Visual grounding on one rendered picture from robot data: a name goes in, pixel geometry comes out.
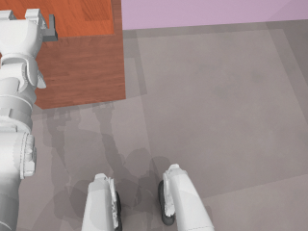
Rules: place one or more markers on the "cabinet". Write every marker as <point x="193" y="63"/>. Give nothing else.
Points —
<point x="83" y="70"/>

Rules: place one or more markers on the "robot right foot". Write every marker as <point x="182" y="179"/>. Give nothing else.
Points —
<point x="167" y="220"/>

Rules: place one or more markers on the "left robot hand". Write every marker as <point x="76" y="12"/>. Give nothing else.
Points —
<point x="22" y="36"/>

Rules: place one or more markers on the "left robot forearm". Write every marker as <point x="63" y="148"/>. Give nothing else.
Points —
<point x="19" y="79"/>

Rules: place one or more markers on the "robot left upper arm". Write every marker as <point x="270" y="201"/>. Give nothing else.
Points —
<point x="18" y="159"/>

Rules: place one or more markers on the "left robot thigh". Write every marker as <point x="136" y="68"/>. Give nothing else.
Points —
<point x="98" y="215"/>

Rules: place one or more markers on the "drawer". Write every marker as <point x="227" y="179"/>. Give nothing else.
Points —
<point x="73" y="18"/>

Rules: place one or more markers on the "handle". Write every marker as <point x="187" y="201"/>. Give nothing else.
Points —
<point x="50" y="34"/>

